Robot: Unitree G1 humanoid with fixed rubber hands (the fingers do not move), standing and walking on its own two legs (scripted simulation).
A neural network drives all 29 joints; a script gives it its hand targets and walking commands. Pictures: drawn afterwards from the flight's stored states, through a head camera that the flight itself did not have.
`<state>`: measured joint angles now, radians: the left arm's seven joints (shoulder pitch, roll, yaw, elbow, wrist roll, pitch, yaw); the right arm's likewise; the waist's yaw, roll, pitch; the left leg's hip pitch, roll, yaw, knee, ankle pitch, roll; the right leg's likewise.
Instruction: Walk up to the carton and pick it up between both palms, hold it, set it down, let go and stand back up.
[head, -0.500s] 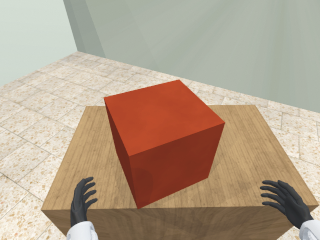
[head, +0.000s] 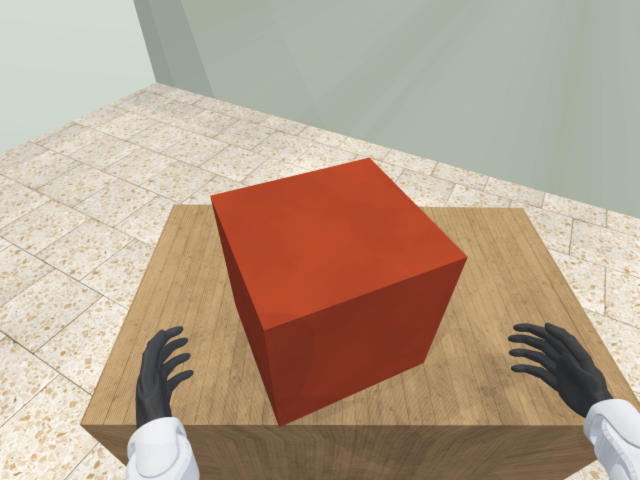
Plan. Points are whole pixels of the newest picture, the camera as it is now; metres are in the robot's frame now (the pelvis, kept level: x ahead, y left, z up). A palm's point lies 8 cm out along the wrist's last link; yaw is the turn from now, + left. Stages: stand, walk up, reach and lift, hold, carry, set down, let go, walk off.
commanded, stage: reach and lift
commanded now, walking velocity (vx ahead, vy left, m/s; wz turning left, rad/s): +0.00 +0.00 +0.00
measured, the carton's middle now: (326, 286) +0.41 +0.00 +0.01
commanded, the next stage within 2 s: none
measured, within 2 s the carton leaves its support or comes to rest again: neither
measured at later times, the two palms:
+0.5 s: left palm (166, 348) +0.24 +0.18 +0.11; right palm (560, 315) +0.31 -0.28 +0.09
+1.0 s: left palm (156, 296) +0.28 +0.19 +0.14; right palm (536, 243) +0.37 -0.25 +0.15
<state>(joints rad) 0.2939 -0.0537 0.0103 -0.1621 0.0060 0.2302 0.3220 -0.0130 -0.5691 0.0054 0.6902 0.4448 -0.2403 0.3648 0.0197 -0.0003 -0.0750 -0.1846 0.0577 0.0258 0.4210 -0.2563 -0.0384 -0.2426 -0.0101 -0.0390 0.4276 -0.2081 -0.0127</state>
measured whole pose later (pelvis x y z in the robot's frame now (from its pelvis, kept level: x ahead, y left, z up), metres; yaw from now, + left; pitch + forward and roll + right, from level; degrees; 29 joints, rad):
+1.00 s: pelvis -0.02 +0.00 +0.00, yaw +0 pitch +0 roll +0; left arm -0.32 -0.01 0.09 -0.11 0.01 0.76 0.33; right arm -0.59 -0.58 0.01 0.68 0.45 0.27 0.29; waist 0.07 0.00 -0.05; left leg -0.16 0.06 0.03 0.35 -0.19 -0.04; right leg -0.21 0.00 -0.04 0.34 -0.13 -0.02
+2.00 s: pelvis -0.01 +0.00 +0.01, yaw +0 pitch +5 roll -1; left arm -0.68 0.06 0.11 0.12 -0.01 0.78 0.32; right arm -1.01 -0.60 0.09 0.92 0.45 0.32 0.27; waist 0.16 0.03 -0.04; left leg -0.25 0.06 0.03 0.34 -0.18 -0.04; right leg -0.28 0.00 -0.04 0.29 -0.11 -0.02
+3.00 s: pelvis -0.01 +0.00 +0.00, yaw +0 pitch +18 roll +0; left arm -0.56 -0.07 0.11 0.51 -0.01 0.13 0.23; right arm -0.92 -0.54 0.11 1.14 0.41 -0.12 0.24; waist 0.21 0.03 -0.13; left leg -0.51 0.06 0.03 0.38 -0.17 -0.04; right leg -0.54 0.00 -0.04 0.32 -0.09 -0.02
